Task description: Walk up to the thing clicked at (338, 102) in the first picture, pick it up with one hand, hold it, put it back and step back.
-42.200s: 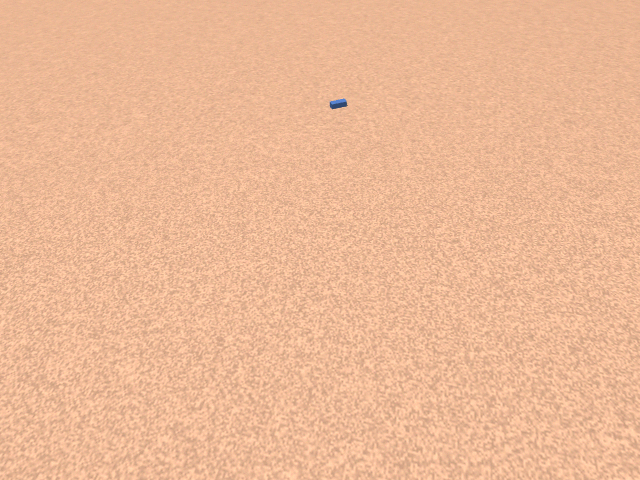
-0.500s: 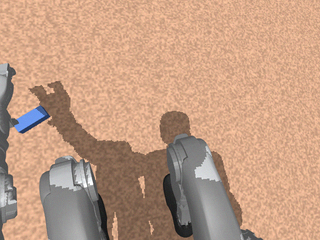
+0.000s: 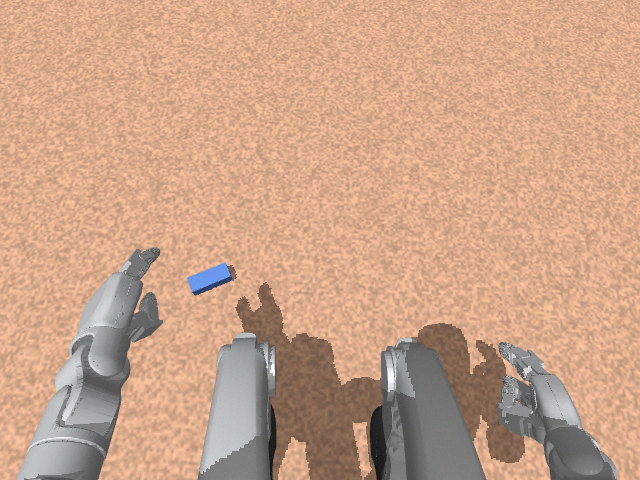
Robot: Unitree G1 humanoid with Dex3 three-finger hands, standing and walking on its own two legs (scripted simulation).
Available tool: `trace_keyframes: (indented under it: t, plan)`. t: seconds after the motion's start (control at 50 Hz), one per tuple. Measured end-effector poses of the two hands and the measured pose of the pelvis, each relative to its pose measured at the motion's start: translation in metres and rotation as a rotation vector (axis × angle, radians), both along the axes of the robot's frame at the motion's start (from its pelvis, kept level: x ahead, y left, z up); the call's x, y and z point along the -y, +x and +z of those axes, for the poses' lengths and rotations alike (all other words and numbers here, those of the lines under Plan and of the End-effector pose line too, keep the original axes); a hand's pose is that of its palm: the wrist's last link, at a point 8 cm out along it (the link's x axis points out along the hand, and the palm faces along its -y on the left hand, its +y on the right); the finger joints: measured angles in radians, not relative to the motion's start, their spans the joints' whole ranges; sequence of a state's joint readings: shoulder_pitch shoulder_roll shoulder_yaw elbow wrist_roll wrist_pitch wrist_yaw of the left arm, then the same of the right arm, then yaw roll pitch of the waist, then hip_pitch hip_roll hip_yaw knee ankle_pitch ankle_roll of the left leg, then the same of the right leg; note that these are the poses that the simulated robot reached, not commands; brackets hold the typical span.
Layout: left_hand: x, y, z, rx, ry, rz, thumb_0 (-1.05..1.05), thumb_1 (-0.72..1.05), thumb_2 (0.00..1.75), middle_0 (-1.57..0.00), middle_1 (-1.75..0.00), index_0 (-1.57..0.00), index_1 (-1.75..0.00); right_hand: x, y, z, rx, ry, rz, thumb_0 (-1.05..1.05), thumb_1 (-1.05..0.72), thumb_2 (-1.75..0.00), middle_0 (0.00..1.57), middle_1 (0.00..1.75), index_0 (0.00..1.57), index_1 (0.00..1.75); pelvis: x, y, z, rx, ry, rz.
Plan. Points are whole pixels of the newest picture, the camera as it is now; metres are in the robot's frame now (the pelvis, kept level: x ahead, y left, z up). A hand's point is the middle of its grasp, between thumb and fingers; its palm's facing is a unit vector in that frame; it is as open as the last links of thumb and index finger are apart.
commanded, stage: home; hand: left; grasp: from above
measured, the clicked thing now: (210, 278) +0.49 +0.27 -0.48
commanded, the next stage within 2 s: none
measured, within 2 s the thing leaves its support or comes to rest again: neither
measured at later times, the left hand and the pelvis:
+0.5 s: hand (96, 351) +0.25 +0.20 +0.12, palm faces +0.12 -0.97 -0.22, open 7.4 cm; pelvis +0.06 +0.00 +0.18, yaw +4 degrees
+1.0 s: hand (59, 386) +0.22 +0.19 +0.17, palm faces +0.14 -0.97 -0.19, open 7.4 cm; pelvis +0.08 +0.00 +0.22, yaw +5 degrees
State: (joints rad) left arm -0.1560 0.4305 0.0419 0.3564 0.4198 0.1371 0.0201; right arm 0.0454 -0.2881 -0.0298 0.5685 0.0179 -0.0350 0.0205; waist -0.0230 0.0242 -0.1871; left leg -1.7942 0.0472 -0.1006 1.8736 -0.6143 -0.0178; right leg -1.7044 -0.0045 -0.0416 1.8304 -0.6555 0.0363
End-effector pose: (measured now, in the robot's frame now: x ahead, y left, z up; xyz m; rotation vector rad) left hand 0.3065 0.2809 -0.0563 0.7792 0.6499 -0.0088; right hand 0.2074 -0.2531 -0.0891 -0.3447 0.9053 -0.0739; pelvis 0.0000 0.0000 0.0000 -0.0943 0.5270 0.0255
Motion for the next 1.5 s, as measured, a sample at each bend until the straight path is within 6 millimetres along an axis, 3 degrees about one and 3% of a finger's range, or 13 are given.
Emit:
trace_keyframes:
  t: [0.12,0.28,0.48,0.58,0.66,0.76,0.92,1.3,1.5]
  plan:
    - [0.009,-0.032,0.046,-0.027,-0.163,0.149,0.01,0.88,0.90,-0.21,-0.30,-0.21,-0.30,-0.020,0.022,0.052,0.104,0.035,0.004,0.00,-0.91,-0.90,0.20,0.30,0.20,0.29,0.001,0.008,0.044,0.047,0.009,0.017]
    - [0.020,-0.059,0.112,-0.067,-0.334,0.315,0.01,0.90,0.90,-0.21,-0.30,-0.21,-0.30,-0.037,0.020,0.117,0.147,0.062,-0.036,0.01,-0.91,-0.90,0.20,0.30,0.20,0.29,-0.001,0.028,0.107,0.121,0.020,0.034]
    - [0.029,-0.076,0.192,-0.089,-0.472,0.450,0.01,0.91,0.90,-0.20,-0.30,-0.20,-0.30,-0.032,0.005,0.190,0.174,0.016,-0.114,0.01,-0.91,-0.90,0.20,0.30,0.21,0.29,-0.004,0.061,0.176,0.224,0.035,0.052]
    - [0.034,-0.083,0.229,-0.066,-0.501,0.455,0.01,0.91,0.90,-0.20,-0.30,-0.20,-0.30,-0.027,0.011,0.220,0.230,0.001,-0.133,0.01,-0.91,-0.90,0.20,0.30,0.20,0.29,-0.006,0.074,0.199,0.271,0.042,0.056]
    - [0.037,-0.089,0.248,-0.053,-0.505,0.450,0.01,0.91,0.90,-0.20,-0.30,-0.20,-0.30,-0.026,0.024,0.235,0.288,0.001,-0.128,0.01,-0.91,-0.90,0.20,0.30,0.20,0.29,-0.006,0.081,0.210,0.300,0.048,0.060]
    - [0.037,-0.097,0.256,-0.054,-0.512,0.456,0.01,0.91,0.90,-0.20,-0.30,-0.20,-0.30,-0.029,0.042,0.248,0.351,0.008,-0.096,0.01,-0.91,-0.90,0.20,0.30,0.20,0.29,-0.006,0.084,0.215,0.326,0.055,0.065]
    - [0.038,-0.104,0.251,-0.066,-0.518,0.468,0.01,0.91,0.90,-0.20,-0.30,-0.20,-0.30,-0.033,0.058,0.257,0.398,0.014,-0.041,0.01,-0.91,-0.90,0.20,0.30,0.20,0.29,-0.003,0.082,0.216,0.347,0.062,0.072]
    - [0.040,-0.105,0.252,-0.063,-0.512,0.453,0.01,0.91,0.90,-0.20,-0.30,-0.20,-0.29,-0.029,0.034,0.246,0.333,0.011,-0.062,0.01,-0.90,-0.90,0.20,0.30,0.21,0.30,-0.002,0.077,0.216,0.356,0.064,0.067]
    - [0.040,-0.105,0.253,-0.055,-0.513,0.446,0.01,0.91,0.90,-0.20,-0.30,-0.20,-0.29,-0.027,0.032,0.246,0.343,0.006,-0.071,0.01,-0.90,-0.90,0.20,0.30,0.21,0.30,-0.003,0.076,0.216,0.360,0.063,0.064]
